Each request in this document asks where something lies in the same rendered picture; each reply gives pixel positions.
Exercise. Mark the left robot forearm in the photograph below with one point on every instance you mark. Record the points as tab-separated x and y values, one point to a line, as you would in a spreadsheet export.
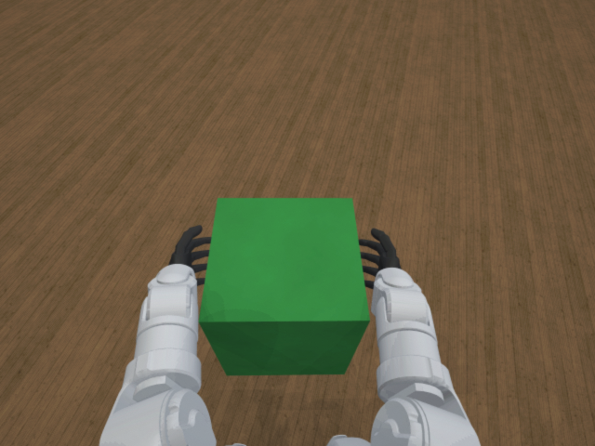
166	344

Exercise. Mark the carton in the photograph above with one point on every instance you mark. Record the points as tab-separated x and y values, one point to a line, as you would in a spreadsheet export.
284	289

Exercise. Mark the left robot hand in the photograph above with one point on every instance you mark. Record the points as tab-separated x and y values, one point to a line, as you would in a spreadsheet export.
183	253

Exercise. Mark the right robot hand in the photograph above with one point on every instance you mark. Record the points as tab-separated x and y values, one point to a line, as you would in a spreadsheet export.
387	254

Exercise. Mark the right robot forearm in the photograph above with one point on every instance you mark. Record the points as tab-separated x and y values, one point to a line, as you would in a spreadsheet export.
410	364

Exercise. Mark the robot left upper arm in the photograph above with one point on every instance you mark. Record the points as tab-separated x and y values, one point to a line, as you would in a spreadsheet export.
177	417

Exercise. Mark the robot right upper arm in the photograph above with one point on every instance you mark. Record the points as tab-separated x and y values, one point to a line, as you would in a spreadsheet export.
404	421

